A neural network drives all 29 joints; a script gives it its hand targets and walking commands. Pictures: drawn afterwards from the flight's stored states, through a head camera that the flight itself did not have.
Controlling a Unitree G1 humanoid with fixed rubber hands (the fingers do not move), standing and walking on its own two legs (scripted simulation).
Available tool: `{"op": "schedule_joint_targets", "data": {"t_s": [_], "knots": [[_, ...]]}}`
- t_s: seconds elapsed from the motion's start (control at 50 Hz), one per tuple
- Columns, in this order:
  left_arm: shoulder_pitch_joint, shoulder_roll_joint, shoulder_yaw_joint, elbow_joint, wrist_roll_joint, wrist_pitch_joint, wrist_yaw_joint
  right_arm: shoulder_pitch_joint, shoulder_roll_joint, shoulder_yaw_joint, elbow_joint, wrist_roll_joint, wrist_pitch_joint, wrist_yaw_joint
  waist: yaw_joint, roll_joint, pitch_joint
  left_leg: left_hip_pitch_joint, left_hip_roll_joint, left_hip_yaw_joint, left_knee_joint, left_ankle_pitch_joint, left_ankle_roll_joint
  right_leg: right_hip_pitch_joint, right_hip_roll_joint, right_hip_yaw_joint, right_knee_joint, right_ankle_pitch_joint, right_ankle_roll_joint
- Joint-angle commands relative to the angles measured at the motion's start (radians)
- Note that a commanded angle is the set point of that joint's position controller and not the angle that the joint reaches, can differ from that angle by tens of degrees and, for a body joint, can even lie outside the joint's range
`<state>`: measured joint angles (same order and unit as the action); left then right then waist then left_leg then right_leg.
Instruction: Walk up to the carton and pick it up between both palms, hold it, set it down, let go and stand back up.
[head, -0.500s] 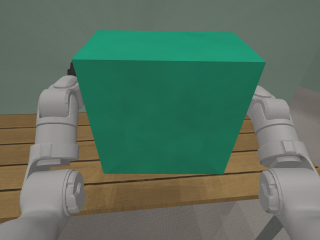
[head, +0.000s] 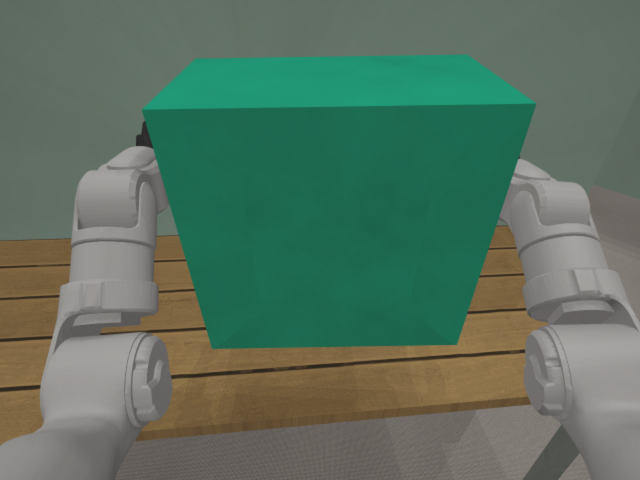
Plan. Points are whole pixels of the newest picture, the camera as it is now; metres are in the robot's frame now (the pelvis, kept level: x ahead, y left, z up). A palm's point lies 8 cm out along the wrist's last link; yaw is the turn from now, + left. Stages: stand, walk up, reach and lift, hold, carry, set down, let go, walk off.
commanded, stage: hold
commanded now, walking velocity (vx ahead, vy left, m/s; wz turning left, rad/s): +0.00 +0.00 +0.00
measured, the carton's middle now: (333, 209) +0.36 -0.02 +0.25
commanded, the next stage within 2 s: none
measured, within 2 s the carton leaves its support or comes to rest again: neither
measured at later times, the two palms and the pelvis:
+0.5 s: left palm (148, 146) +0.36 +0.18 +0.32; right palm (507, 155) +0.36 -0.21 +0.32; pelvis -0.01 +0.00 +0.00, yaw +0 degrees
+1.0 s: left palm (150, 146) +0.37 +0.18 +0.32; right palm (505, 156) +0.37 -0.21 +0.32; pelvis +0.00 +0.00 +0.00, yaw +0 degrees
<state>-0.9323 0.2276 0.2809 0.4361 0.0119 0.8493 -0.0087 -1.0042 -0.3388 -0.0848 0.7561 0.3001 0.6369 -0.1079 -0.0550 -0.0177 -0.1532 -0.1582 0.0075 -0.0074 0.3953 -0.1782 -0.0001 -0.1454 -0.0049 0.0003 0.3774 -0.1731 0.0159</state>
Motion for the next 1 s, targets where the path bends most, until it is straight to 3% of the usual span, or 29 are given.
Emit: {"op": "schedule_joint_targets", "data": {"t_s": [0.0,0.06,0.1,0.14,0.16,0.18,0.24,0.26,0.28,0.32,0.34,0.36,0.38,0.42,0.46,0.5,0.52,0.54,0.58,0.68,0.74,0.78,0.8,0.82,0.92,0.98], "knots": [[-0.737,-0.541,-0.358,-0.231,-0.098,-0.007,-0.149,-0.938,0.531,0.295,-0.372,0.280,-0.011,0.177,0.050,0.080,-0.348,-0.019,0.009,-0.039,-0.106,0.252,-0.062,0.173,0.098,0.045,-0.085,0.203,-0.042],[-0.771,-0.532,-0.329,-0.187,-0.082,-0.007,-0.168,-0.988,0.546,0.266,-0.355,0.257,-0.003,0.179,0.064,0.087,-0.313,-0.092,0.002,-0.021,-0.143,0.133,-0.050,0.201,0.096,0.051,-0.078,0.165,-0.045],[-0.790,-0.541,-0.330,-0.200,-0.081,-0.005,-0.172,-0.958,0.548,0.263,-0.307,0.259,0.007,0.186,0.064,0.096,-0.320,-0.105,0.012,-0.027,-0.152,0.119,-0.056,0.209,0.096,0.056,-0.067,0.175,-0.048],[-0.790,-0.536,-0.327,-0.153,-0.081,0.003,-0.183,-0.960,0.522,0.238,-0.262,0.245,0.017,0.185,0.054,0.106,-0.279,-0.149,0.022,-0.035,-0.170,0.047,-0.059,0.203,0.091,0.067,-0.074,0.141,-0.054],[-0.779,-0.538,-0.326,-0.147,-0.083,0.004,-0.182,-0.998,0.522,0.242,-0.312,0.241,0.011,0.185,0.057,0.083,-0.310,-0.159,0.022,-0.037,-0.170,0.042,-0.050,0.229,0.097,0.060,-0.064,0.155,-0.051],[-0.802,-0.544,-0.329,-0.136,-0.087,0.002,-0.184,-0.992,0.518,0.227,-0.279,0.238,0.016,0.187,0.047,0.114,-0.288,-0.188,0.023,-0.035,-0.187,-0.014,-0.055,0.225,0.093,0.063,-0.063,0.129,-0.053],[-0.818,-0.513,-0.305,-0.087,-0.069,0.002,-0.195,-1.021,0.529,0.224,-0.250,0.219,0.022,0.195,0.067,0.100,-0.268,-0.231,0.021,-0.033,-0.203,-0.082,-0.041,0.238,0.091,0.068,-0.062,0.100,-0.053],[-0.827,-0.522,-0.309,-0.091,-0.080,-0.003,-0.193,-1.022,0.526,0.219,-0.258,0.216,0.019,0.199,0.057,0.097,-0.289,-0.234,0.029,-0.041,-0.210,-0.090,-0.044,0.237,0.093,0.064,-0.053,0.104,-0.055],[-0.811,-0.488,-0.289,-0.083,-0.074,-0.003,-0.198,-1.000,0.539,0.233,-0.240,0.218,0.025,0.198,0.078,0.071,-0.293,-0.216,0.019,-0.028,-0.203,-0.065,-0.033,0.235,0.090,0.065,-0.060,0.111,-0.050],[-0.831,-0.492,-0.295,-0.096,-0.073,-0.007,-0.198,-1.018,0.539,0.224,-0.261,0.221,0.020,0.193,0.065,0.074,-0.320,-0.196,0.023,-0.035,-0.198,-0.053,-0.036,0.225,0.095,0.056,-0.053,0.125,-0.046],[-0.823,-0.503,-0.301,-0.096,-0.073,-0.006,-0.203,-0.986,0.525,0.204,-0.222,0.209,0.027,0.195,0.053,0.093,-0.291,-0.215,0.034,-0.040,-0.209,-0.080,-0.047,0.235,0.094,0.063,-0.048,0.121,-0.053],[-0.799,-0.481,-0.282,-0.059,-0.061,-0.001,-0.206,-1.010,0.532,0.222,-0.236,0.210,0.026,0.194,0.074,0.072,-0.276,-0.235,0.022,-0.031,-0.206,-0.080,-0.033,0.242,0.092,0.064,-0.058,0.110,-0.049],[-0.809,-0.460,-0.254,-0.028,-0.037,0.003,-0.212,-0.990,0.509,0.194,-0.175,0.202,0.039,0.191,0.065,0.083,-0.229,-0.245,0.023,-0.030,-0.219,-0.114,-0.032,0.230,0.090,0.065,-0.065,0.080,-0.047],[-0.800,-0.455,-0.260,-0.038,-0.053,-0.001,-0.222,-1.009,0.528,0.216,-0.229,0.208,0.032,0.189,0.073,0.045,-0.304,-0.227,0.019,-0.031,-0.198,-0.069,-0.025,0.249,0.089,0.066,-0.059,0.109,-0.045],[-0.808,-0.470,-0.286,-0.066,-0.064,-0.002,-0.221,-0.981,0.525,0.215,-0.223,0.210,0.033,0.181,0.055,0.086,-0.306,-0.206,0.018,-0.027,-0.192,-0.050,-0.038,0.242,0.086,0.065,-0.057,0.117,-0.048],[-0.787,-0.464,-0.291,-0.098,-0.070,-0.003,-0.215,-0.975,0.527,0.237,-0.241,0.226,0.035,0.179,0.065,0.070,-0.333,-0.178,0.027,-0.039,-0.182,-0.019,-0.037,0.244,0.088,0.067,-0.056,0.148,-0.046],[-0.810,-0.471,-0.299,-0.106,-0.078,-0.006,-0.212,-0.985,0.523,0.230,-0.241,0.223,0.034,0.181,0.053,0.079,-0.342,-0.193,0.025,-0.037,-0.184,-0.013,-0.044,0.252,0.091,0.063,-0.052,0.155,-0.048],[-0.793,-0.466,-0.303,-0.121,-0.088,-0.008,-0.208,-0.983,0.534,0.246,-0.278,0.238,0.033,0.180,0.055,0.053,-0.370,-0.167,0.023,-0.037,-0.171,0.029,-0.043,0.253,0.093,0.063,-0.049,0.184,-0.043],[-0.801,-0.463,-0.300,-0.096,-0.079,-0.001,-0.208,-0.982,0.530,0.239,-0.264,0.234,0.038,0.175,0.051,0.069,-0.337,-0.172,0.014,-0.031,-0.172,0.013,-0.042,0.239,0.090,0.062,-0.067,0.152,-0.044],[-0.780,-0.502,-0.333,-0.171,-0.111,-0.001,-0.196,-0.955,0.528,0.262,-0.316,0.262,0.041,0.166,0.041,0.085,-0.388,-0.111,0.015,-0.037,-0.139,0.137,-0.064,0.244,0.092,0.066,-0.064,0.227,-0.050],[-0.764,-0.490,-0.323,-0.179,-0.098,0.006,-0.193,-0.950,0.537,0.278,-0.336,0.274,0.046,0.163,0.050,0.067,-0.418,-0.089,0.009,-0.035,-0.121,0.184,-0.053,0.255,0.092,0.065,-0.062,0.244,-0.045],[-0.786,-0.482,-0.324,-0.183,-0.109,0.006,-0.191,-0.946,0.535,0.274,-0.319,0.272,0.053,0.161,0.045,0.078,-0.411,-0.094,0.006,-0.033,-0.129,0.157,-0.055,0.238,0.090,0.067,-0.064,0.221,-0.046],[-0.799,-0.503,-0.344,-0.198,-0.120,0.004,-0.187,-0.986,0.540,0.275,-0.364,0.280,0.041,0.159,0.037,0.082,-0.427,-0.096,0.002,-0.036,-0.122,0.150,-0.054,0.226,0.089,0.062,-0.066,0.208,-0.044],[-0.794,-0.491,-0.332,-0.179,-0.123,0.001,-0.185,-0.965,0.545,0.274,-0.344,0.276,0.046,0.161,0.046,0.070,-0.417,-0.103,0.006,-0.037,-0.123,0.144,-0.054,0.221,0.091,0.062,-0.066,0.205,-0.046],[-0.746,-0.497,-0.326,-0.172,-0.108,0.014,-0.188,-0.943,0.515,0.263,-0.333,0.277,0.053,0.161,0.039,0.070,-0.392,-0.079,0.008,-0.038,-0.119,0.181,-0.057,0.230,0.093,0.065,-0.065,0.239,-0.049],[-0.771,-0.484,-0.327,-0.193,-0.108,0.014,-0.189,-0.955,0.532,0.276,-0.343,0.292,0.056,0.162,0.054,0.079,-0.404,-0.069,0.003,-0.032,-0.109,0.207,-0.055,0.222,0.092,0.068,-0.067,0.244,-0.051]]}}
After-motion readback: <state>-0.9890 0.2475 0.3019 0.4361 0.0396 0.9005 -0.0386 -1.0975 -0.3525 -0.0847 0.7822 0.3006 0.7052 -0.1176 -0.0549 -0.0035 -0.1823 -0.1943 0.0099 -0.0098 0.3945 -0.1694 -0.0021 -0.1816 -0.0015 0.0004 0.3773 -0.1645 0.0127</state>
